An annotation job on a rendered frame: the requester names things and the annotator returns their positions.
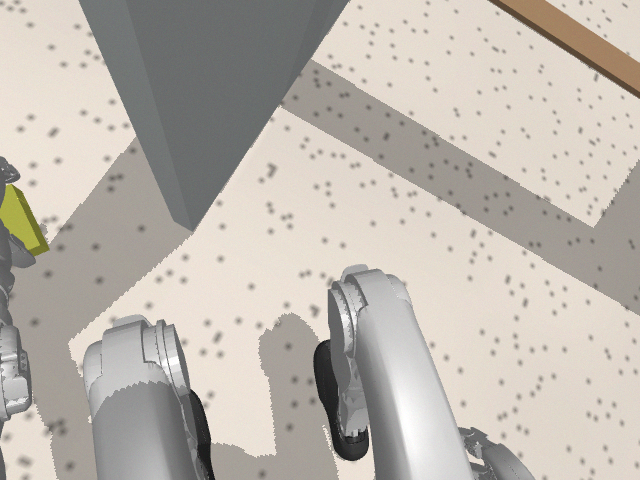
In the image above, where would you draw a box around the left robot arm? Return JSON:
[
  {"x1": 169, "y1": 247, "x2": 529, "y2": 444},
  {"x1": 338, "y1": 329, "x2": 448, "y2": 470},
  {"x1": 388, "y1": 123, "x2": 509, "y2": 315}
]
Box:
[{"x1": 0, "y1": 219, "x2": 32, "y2": 480}]

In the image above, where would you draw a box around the left robot foot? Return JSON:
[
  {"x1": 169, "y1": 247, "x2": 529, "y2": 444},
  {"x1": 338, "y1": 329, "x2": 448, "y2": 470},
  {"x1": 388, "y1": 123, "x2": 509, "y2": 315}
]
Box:
[{"x1": 188, "y1": 390, "x2": 215, "y2": 480}]

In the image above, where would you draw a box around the right robot foot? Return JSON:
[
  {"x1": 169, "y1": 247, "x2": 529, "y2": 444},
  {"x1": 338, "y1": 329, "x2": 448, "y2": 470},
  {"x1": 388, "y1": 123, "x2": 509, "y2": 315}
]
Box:
[{"x1": 313, "y1": 339, "x2": 369, "y2": 461}]

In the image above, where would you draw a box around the right robot hand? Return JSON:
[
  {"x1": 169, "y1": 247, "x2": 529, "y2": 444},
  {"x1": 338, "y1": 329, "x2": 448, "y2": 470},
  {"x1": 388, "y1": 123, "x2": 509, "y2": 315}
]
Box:
[{"x1": 458, "y1": 427, "x2": 536, "y2": 480}]

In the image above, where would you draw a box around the small box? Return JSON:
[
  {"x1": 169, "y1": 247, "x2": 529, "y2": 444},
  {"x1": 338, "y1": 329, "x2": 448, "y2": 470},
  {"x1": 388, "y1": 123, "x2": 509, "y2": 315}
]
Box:
[{"x1": 0, "y1": 184, "x2": 50, "y2": 266}]

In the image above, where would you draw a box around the left robot hand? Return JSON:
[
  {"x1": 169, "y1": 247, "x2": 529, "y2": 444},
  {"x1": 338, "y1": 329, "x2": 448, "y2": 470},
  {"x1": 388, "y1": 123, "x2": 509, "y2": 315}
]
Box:
[{"x1": 0, "y1": 156, "x2": 36, "y2": 268}]

